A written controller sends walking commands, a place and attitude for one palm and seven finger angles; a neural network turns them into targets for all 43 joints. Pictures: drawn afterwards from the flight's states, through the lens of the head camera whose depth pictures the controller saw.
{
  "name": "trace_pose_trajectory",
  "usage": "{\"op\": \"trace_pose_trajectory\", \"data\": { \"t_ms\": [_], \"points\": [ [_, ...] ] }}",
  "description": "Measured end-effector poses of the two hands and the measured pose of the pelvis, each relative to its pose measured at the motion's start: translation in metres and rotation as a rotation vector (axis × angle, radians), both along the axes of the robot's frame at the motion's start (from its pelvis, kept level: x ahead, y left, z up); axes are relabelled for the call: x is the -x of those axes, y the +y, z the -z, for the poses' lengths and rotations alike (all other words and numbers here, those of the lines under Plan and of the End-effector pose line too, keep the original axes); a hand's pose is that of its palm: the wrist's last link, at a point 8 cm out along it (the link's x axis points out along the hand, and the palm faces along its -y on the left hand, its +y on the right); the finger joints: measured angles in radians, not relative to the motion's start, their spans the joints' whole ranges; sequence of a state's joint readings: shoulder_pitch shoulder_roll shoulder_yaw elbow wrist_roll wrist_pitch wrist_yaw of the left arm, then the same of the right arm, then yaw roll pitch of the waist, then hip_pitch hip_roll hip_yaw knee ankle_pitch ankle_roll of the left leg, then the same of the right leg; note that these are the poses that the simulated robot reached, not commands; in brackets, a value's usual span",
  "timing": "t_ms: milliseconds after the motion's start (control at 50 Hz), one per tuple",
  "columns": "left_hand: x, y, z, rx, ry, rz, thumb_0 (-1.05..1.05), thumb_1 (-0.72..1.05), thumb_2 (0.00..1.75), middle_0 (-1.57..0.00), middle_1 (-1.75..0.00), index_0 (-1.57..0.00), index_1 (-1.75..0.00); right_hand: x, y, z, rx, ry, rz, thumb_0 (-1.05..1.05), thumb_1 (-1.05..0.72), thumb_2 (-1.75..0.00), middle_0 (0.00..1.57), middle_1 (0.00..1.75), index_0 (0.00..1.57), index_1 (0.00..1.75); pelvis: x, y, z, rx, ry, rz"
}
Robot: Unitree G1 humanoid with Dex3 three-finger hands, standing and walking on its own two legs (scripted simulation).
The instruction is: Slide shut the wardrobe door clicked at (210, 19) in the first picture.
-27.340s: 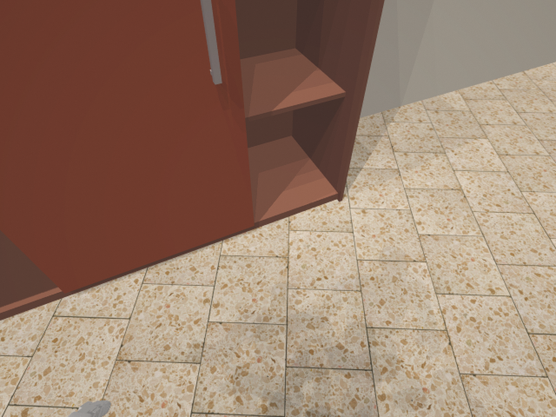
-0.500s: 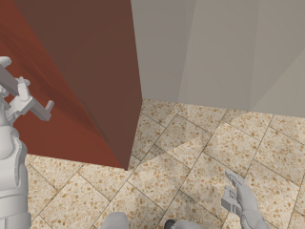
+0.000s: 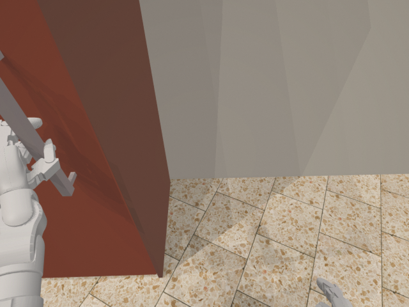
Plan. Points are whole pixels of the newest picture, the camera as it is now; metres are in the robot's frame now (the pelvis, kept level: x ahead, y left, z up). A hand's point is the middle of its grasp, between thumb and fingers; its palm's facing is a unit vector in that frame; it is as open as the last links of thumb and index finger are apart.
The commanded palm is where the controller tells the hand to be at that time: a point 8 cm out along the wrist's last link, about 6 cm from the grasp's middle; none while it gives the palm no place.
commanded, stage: stop walking and hold the door there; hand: left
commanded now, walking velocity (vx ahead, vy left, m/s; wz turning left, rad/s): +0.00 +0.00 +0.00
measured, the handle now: (38, 136) +0.36 +0.33 +0.17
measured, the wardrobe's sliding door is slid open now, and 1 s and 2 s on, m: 0.00 0.00 0.00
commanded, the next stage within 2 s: loosen the grip on the handle in 0.98 s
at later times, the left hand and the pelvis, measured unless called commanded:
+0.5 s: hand (51, 160) +0.32 +0.30 +0.14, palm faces +0.47 -0.87 -0.18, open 6.6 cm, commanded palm +0.28 +0.31 +0.14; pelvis +0.01 +0.04 +0.00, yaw +0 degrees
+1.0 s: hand (53, 160) +0.32 +0.29 +0.14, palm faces +0.49 -0.85 -0.19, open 6.6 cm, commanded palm +0.28 +0.31 +0.14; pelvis +0.02 +0.03 +0.00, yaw +1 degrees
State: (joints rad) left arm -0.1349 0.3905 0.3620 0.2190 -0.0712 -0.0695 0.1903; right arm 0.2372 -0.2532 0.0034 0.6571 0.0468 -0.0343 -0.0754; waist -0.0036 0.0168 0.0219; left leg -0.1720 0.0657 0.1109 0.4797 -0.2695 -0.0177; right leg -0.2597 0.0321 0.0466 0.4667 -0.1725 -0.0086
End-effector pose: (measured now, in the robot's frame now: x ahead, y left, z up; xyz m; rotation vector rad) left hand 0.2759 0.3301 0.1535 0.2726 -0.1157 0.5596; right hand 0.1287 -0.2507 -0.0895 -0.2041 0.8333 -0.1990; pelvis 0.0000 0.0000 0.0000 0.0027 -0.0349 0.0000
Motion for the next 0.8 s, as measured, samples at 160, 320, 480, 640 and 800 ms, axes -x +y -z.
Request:
{"op": "trace_pose_trajectory", "data": {
  "t_ms": [160, 320, 480, 640, 800],
  "points": [
    [-0.001, 0.004, 0.001, 0.013, -0.014, 0.054, -0.04, 0.70, 0.78, -0.43, -1.39, -0.16, -1.35, 0.020, 0.027, 0.008, -0.018, 0.039, 0.011, 0.01, -0.91, -0.90, 0.20, 0.30, 0.20, 0.30, 0.004, 0.020, -0.001, 0.001, 0.003, 0.013],
    [-0.002, 0.006, 0.002, 0.014, -0.029, 0.093, -0.04, 0.69, 0.81, -0.45, -1.40, -0.18, -1.35, 0.007, 0.047, 0.007, -0.025, 0.020, 0.002, 0.01, -0.91, -0.90, 0.20, 0.30, 0.20, 0.30, 0.002, 0.034, -0.001, -0.002, 0.003, 0.014],
    [-0.003, 0.005, 0.004, 0.028, -0.043, 0.098, -0.04, 0.71, 0.82, -0.45, -1.40, -0.17, -1.35, -0.020, 0.059, 0.003, -0.027, -0.016, -0.030, 0.01, -0.91, -0.90, 0.20, 0.30, 0.20, 0.30, -0.004, 0.041, -0.001, -0.003, 0.005, 0.008],
    [-0.003, 0.003, 0.004, 0.035, -0.047, 0.086, -0.04, 0.72, 0.83, -0.45, -1.40, -0.14, -1.35, -0.044, 0.064, -0.001, -0.028, -0.034, -0.060, 0.01, -0.91, -0.90, 0.20, 0.30, 0.20, 0.30, -0.012, 0.040, -0.001, 0.002, 0.010, 0.000],
    [-0.003, 0.002, 0.004, 0.023, -0.040, 0.079, -0.04, 0.72, 0.83, -0.45, -1.40, -0.14, -1.35, -0.055, 0.060, -0.003, -0.022, -0.032, -0.065, 0.01, -0.91, -0.90, 0.20, 0.30, 0.20, 0.30, -0.018, 0.037, -0.002, 0.005, 0.015, -0.008]
  ]
}}
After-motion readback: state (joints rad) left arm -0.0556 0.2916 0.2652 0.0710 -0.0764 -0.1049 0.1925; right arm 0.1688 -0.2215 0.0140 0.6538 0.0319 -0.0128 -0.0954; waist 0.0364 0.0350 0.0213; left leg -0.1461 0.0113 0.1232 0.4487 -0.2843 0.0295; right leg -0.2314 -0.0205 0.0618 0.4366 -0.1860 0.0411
